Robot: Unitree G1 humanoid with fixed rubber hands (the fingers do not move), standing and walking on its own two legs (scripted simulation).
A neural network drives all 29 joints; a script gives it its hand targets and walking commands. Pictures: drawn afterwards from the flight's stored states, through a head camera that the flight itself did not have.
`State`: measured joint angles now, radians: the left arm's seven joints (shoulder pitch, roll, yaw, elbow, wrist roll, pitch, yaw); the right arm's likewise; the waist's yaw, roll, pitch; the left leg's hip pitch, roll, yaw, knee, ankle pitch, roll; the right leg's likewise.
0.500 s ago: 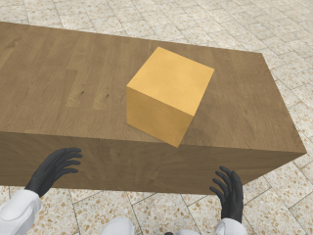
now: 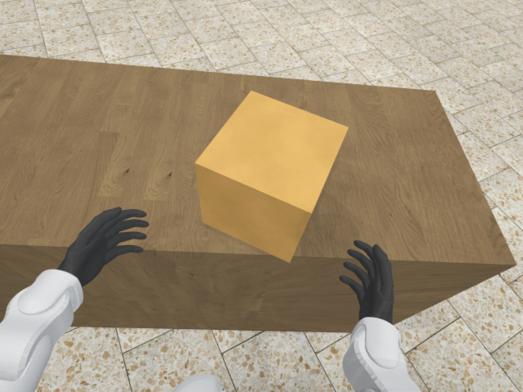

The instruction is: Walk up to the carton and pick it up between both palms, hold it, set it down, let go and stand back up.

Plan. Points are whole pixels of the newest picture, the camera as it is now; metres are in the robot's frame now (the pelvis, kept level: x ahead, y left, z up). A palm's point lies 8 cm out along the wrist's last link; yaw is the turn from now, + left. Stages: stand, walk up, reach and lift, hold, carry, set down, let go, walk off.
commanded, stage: reach and lift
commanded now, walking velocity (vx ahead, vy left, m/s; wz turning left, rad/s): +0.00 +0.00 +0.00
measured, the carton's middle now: (270, 178) +0.44 +0.02 +0.01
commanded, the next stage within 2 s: none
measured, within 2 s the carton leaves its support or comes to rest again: neither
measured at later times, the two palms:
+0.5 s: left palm (109, 195) +0.33 +0.25 +0.08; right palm (377, 261) +0.28 -0.13 +0.06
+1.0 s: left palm (129, 149) +0.40 +0.24 +0.10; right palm (387, 222) +0.33 -0.15 +0.08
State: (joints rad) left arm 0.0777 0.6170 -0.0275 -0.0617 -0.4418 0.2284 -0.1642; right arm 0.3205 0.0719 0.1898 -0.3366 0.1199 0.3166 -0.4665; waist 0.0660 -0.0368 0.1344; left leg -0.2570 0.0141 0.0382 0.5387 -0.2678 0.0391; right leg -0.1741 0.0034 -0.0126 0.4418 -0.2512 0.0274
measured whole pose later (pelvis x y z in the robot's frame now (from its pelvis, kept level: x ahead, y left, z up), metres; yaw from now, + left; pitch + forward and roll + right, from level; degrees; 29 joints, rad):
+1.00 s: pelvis +0.02 +0.00 +0.00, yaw +0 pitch +1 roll -2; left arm -0.49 0.62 -0.06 0.31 -0.42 0.39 -0.16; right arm -0.25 0.01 0.04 0.05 0.20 0.36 -0.45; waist -0.05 -0.04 0.11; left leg -0.26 0.01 0.04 0.51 -0.27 0.03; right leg -0.16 0.00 -0.01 0.37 -0.23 0.03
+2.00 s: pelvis -0.01 +0.01 -0.01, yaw -1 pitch +14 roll -3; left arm -0.92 0.43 -0.14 1.22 -0.34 -0.10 -0.12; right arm -0.66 0.08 -0.08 0.83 0.14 -0.03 -0.38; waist -0.14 -0.04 -0.08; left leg -0.62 0.02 0.04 0.66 -0.28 0.04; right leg -0.54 0.00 -0.01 0.56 -0.26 0.03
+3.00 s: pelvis -0.02 +0.02 -0.03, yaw -1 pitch +17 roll -4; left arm -1.08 0.26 0.22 1.44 0.09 -0.20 -0.10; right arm -0.80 0.26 -0.54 1.03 -0.29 -0.26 -0.33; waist -0.14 -0.03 -0.13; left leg -0.78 0.02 0.04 0.81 -0.33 0.06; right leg -0.69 0.00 -0.01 0.70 -0.31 0.03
